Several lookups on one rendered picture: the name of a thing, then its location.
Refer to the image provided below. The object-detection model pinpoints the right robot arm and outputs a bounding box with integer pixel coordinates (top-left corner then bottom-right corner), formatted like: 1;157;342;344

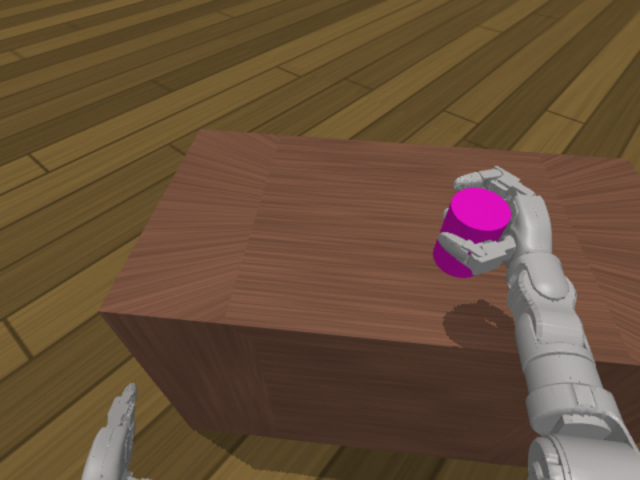
505;252;640;480

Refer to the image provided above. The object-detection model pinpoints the left robot hand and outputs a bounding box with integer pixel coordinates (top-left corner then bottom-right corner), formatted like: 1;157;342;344
81;383;152;480

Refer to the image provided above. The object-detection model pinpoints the can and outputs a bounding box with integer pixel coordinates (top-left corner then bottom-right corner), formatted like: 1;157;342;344
433;188;511;278

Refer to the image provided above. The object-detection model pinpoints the right robot hand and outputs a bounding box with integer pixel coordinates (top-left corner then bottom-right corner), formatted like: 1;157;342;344
438;166;552;276

